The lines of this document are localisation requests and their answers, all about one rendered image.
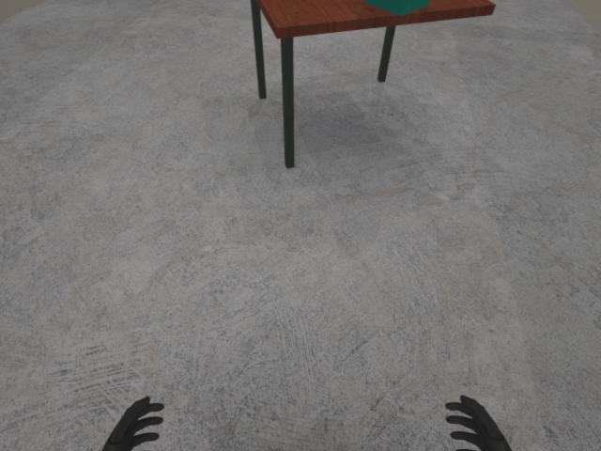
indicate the table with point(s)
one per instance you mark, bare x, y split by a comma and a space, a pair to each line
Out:
296, 18

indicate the robot left hand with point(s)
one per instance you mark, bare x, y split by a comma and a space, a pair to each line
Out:
122, 439

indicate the robot right hand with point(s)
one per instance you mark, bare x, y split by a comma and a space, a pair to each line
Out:
488, 437

